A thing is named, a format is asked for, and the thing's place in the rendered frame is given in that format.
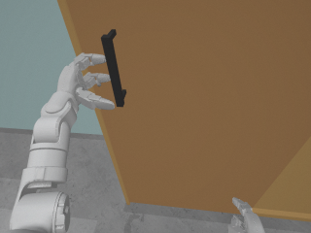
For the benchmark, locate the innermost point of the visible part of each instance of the handle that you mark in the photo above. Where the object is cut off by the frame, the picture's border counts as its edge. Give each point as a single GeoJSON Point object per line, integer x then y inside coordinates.
{"type": "Point", "coordinates": [111, 60]}

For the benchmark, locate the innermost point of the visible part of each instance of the wardrobe door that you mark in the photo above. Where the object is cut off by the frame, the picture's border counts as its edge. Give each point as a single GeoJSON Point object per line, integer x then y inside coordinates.
{"type": "Point", "coordinates": [291, 191]}
{"type": "Point", "coordinates": [218, 95]}

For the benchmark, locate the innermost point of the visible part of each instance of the robot left forearm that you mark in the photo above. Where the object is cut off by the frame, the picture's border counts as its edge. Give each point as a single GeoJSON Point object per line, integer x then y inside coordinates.
{"type": "Point", "coordinates": [46, 166]}

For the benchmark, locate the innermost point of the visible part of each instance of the robot left hand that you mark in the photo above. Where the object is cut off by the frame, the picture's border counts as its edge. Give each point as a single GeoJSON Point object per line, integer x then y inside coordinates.
{"type": "Point", "coordinates": [71, 80]}

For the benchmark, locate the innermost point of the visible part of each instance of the robot right hand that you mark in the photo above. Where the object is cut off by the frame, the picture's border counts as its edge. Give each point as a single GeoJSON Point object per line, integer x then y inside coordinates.
{"type": "Point", "coordinates": [249, 224]}

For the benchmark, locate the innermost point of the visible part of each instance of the robot left upper arm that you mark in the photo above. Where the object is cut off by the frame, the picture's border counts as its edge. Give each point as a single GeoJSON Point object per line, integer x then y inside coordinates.
{"type": "Point", "coordinates": [42, 212]}

